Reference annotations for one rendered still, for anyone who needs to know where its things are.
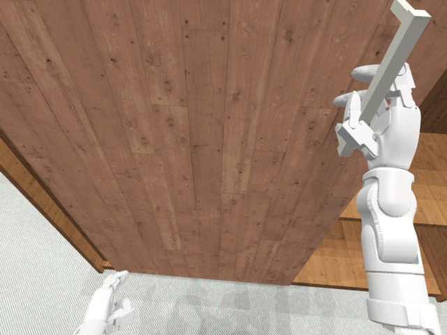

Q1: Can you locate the left robot forearm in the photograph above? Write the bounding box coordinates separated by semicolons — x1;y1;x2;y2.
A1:
74;320;109;335

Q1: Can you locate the left robot hand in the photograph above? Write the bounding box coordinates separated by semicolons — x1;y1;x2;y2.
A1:
82;270;135;335

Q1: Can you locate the right robot hand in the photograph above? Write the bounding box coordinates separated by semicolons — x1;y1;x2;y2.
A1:
333;62;420;171

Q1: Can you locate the right robot forearm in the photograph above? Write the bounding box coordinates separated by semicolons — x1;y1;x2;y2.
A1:
356;167;442;335

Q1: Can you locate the handle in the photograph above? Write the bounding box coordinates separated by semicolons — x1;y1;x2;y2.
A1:
335;0;431;157

